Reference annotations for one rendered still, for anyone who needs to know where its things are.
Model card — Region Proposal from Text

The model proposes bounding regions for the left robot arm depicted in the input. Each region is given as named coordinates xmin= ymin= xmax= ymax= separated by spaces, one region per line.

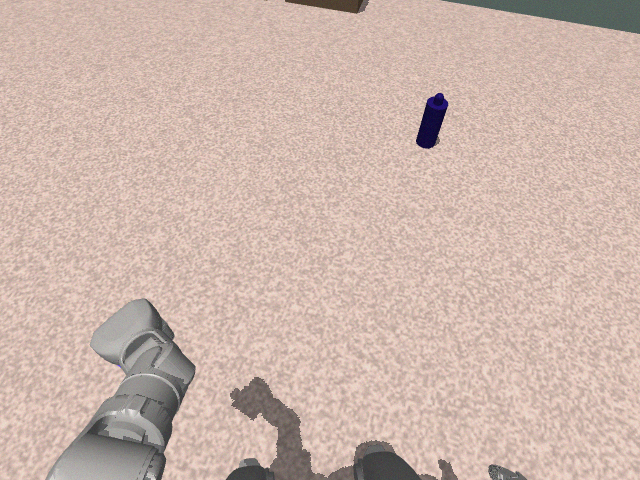
xmin=45 ymin=328 xmax=196 ymax=480

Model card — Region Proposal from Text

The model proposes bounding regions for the right robot hand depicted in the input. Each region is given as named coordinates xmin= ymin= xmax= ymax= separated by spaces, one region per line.
xmin=488 ymin=464 xmax=527 ymax=480

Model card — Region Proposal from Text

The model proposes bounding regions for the left robot hand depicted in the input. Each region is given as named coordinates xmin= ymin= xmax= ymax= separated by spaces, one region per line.
xmin=90 ymin=298 xmax=174 ymax=365

